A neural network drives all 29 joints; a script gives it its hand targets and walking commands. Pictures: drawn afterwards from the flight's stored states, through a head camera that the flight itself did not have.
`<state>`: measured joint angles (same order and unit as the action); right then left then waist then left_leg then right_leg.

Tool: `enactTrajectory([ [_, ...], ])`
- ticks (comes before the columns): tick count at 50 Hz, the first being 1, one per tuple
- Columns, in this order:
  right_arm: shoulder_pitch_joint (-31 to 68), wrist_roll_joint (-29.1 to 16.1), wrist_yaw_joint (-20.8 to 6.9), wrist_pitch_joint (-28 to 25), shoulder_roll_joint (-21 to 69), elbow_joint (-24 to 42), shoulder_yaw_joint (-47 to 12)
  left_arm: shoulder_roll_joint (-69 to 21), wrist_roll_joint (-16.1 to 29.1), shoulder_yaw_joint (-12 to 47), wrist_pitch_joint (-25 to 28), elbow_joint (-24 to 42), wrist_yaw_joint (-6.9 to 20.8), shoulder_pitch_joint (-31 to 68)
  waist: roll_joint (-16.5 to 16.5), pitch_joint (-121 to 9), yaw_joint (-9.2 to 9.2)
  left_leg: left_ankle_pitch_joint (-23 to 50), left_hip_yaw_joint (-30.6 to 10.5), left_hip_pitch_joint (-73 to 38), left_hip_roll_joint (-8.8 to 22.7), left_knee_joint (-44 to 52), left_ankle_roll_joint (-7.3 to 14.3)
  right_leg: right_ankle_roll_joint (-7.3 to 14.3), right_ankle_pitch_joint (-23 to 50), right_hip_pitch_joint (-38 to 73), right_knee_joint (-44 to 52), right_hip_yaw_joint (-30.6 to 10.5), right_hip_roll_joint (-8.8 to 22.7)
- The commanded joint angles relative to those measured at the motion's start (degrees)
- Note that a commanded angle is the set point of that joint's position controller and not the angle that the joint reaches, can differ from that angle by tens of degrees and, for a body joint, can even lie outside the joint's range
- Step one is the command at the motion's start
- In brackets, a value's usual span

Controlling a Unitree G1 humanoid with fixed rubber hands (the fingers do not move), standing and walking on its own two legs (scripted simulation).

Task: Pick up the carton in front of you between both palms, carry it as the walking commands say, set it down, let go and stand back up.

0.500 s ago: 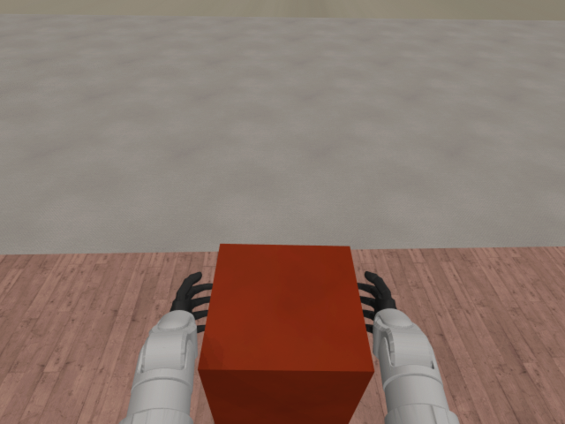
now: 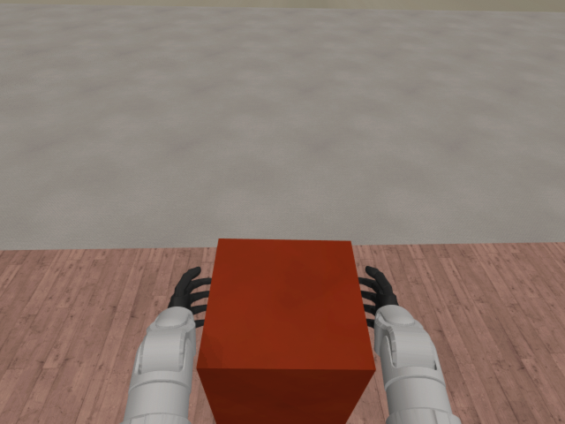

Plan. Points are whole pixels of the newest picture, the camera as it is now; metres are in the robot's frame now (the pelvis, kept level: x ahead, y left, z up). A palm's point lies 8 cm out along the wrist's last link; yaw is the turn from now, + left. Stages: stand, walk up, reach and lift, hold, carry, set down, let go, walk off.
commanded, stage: reach and lift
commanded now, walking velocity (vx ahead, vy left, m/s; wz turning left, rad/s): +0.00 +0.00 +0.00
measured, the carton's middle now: (282, 336) +0.30 +0.00 -0.05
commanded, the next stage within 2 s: hold in 0.34 s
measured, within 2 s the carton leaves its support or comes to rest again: neither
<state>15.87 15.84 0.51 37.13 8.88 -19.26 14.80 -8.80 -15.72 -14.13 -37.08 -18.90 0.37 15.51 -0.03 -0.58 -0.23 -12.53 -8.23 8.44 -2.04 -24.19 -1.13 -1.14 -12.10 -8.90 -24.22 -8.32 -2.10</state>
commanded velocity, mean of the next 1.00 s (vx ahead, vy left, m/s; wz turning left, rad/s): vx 0.00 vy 0.00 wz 0.00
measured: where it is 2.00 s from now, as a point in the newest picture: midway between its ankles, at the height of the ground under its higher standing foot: outside the picture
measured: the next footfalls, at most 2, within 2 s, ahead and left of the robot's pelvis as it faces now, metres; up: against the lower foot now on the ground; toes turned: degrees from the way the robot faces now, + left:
left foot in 1.92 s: +0.33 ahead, +0.11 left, +0.00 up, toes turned +9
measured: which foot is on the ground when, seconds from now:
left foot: down 0.00-1.00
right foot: down 0.00-1.00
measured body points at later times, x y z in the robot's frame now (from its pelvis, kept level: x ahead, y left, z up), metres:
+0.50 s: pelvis +0.00 +0.00 +0.00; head -0.04 +0.00 +0.45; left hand +0.30 +0.15 +0.04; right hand +0.30 -0.15 +0.04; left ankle +0.01 +0.13 -0.74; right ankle +0.02 -0.13 -0.74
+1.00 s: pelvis -0.01 +0.00 +0.00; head -0.05 +0.00 +0.45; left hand +0.29 +0.15 +0.04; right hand +0.30 -0.15 +0.04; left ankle +0.01 +0.13 -0.74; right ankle +0.02 -0.13 -0.74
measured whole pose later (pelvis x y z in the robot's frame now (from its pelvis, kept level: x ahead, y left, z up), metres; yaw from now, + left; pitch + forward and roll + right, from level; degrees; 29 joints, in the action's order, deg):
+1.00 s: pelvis -0.01 +0.00 +0.00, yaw +0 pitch -7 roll +0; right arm 16.3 15.9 0.1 43.1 9.0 -14.5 14.1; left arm -8.9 -15.6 -13.3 -43.1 -14.2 0.5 16.0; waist 0.0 0.9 -0.1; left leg -11.3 -8.0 4.2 -1.8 -22.1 -1.1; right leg -1.1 -10.9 -4.5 -22.1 -7.8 -1.8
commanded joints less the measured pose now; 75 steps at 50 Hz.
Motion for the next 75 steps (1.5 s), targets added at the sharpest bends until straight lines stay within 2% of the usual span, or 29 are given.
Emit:
enactTrajectory([
  [1,29.3,-15.2,-15.0,-1.6,55.8,2.9,-33.9,-55.6,14.9,33.5,1.8,3.1,14.0,29.5,0.2,-17.2,0.09,13.2,4.6,-5.5,-3.8,3.3,-0.2,-0.2,12.5,5.9,3.2,4.8,-3.9],
  [9,27.0,-15.9,-14.8,-0.5,55.1,5.6,-35.0,-55.2,15.6,34.6,0.7,5.7,13.6,27.2,0.2,-16.6,0.07,15.9,4.4,-6.8,-4.0,3.9,-0.4,-0.4,14.9,7.1,3.8,4.6,-4.1],
  [16,27.2,-16.1,-14.7,0.3,54.7,6.8,-35.3,-54.8,15.8,34.8,-0.2,6.8,13.5,27.2,0.1,-15.6,-0.08,15.0,4.4,-7.1,-4.1,4.3,-0.4,-0.4,14.0,7.3,4.3,4.6,-4.2],
  [22,26.4,-18.5,-14.2,2.5,54.6,12.7,-39.2,-54.4,18.3,38.9,-2.3,12.9,13.1,26.7,-0.1,-18.1,0.11,18.3,3.9,-9.6,-4.1,5.0,-0.4,-0.6,18.0,9.9,5.0,4.3,-4.0],
  [27,25.5,-16.1,-13.9,4.6,51.7,9.5,-35.1,-51.2,15.7,34.6,-4.6,9.6,12.9,25.8,0.0,-9.8,0.06,8.7,4.6,-6.5,-3.8,6.8,-0.2,-0.1,8.1,7.0,6.7,4.7,-3.8],
  [30,28.1,-16.0,-14.4,4.6,52.5,8.8,-34.7,-52.0,15.8,34.2,-4.5,8.8,13.5,28.3,0.0,-9.6,0.10,5.9,4.7,-5.9,-3.7,6.6,0.0,-0.1,5.5,6.5,6.6,5.0,-3.6],
  [41,33.1,-16.6,-15.0,3.8,54.5,7.6,-35.3,-53.8,16.2,34.8,-3.6,7.7,14.1,33.2,0.0,-13.2,0.07,5.1,4.9,-6.1,-3.6,5.6,0.1,-0.1,4.7,6.9,5.6,5.1,-3.5],
  [49,32.1,-16.1,-14.9,4.0,54.2,7.1,-34.7,-53.6,15.8,34.3,-3.7,7.2,14.0,32.4,0.0,-12.9,0.15,6.7,5.0,-6.6,-3.7,5.8,0.0,-0.1,6.3,7.2,5.9,5.2,-3.5],
  [64,27.9,-16.9,-14.4,4.2,53.2,10.6,-35.9,-53.1,16.5,35.4,-4.1,10.6,13.4,28.1,0.1,-13.9,0.10,13.0,4.5,-8.4,-3.9,5.9,-0.3,-0.2,12.3,8.9,5.8,4.8,-3.9],
  [65,29.3,-17.2,-14.3,4.5,53.3,11.8,-36.2,-53.1,16.8,35.5,-4.5,11.6,13.2,29.1,0.2,-15.4,0.04,7.0,3.1,-2.3,7.1,0.2,0.9,0.7,6.2,2.9,-0.5,3.3,6.8],
  [66,28.6,-17.4,-14.1,4.7,53.1,12.1,-36.3,-53.1,17.1,35.6,-4.6,12.0,13.0,28.9,0.6,-16.9,0.05,-3.7,1.3,-0.4,6.5,1.5,1.3,1.2,-3.6,1.6,0.6,2.0,6.1],
  [67,29.1,-18.0,-13.8,4.9,53.2,13.8,-37.3,-53.4,17.8,36.8,-4.8,13.7,12.8,29.2,0.7,-15.5,0.08,-17.8,0.7,2.9,5.7,2.9,1.8,1.7,-17.0,-1.6,2.1,1.2,5.4],
  [68,30.0,-18.8,-13.5,5.3,53.4,15.4,-38.5,-53.4,18.5,38.0,-5.1,15.6,12.5,30.5,0.6,-13.7,0.19,-26.8,0.0,5.6,5.2,3.5,2.2,2.0,-25.9,-4.4,2.7,0.7,5.2],
  [69,31.1,-19.6,-13.1,5.8,53.5,17.1,-39.7,-53.6,19.4,39.3,-5.7,17.4,12.2,31.7,0.4,-12.0,0.22,-28.1,0.0,7.3,5.6,2.9,2.3,2.3,-27.3,-6.4,2.6,0.4,5.6],
  [72,31.0,-22.0,-11.6,8.4,53.4,22.8,-43.7,-53.4,21.9,42.9,-8.3,22.8,10.6,30.8,-1.3,-16.7,0.08,-16.6,3.9,7.0,5.4,-2.3,2.3,3.3,-18.5,-4.8,1.2,1.5,7.4],
  [75,29.7,-24.5,-9.9,12.7,52.5,29.0,-47.2,-52.1,23.8,45.8,-12.5,29.0,8.6,28.3,-6.0,-17.7,-0.12,-16.4,8.1,10.7,3.9,-7.3,1.6,5.2,-22.8,-3.3,3.9,-2.6,10.9],
])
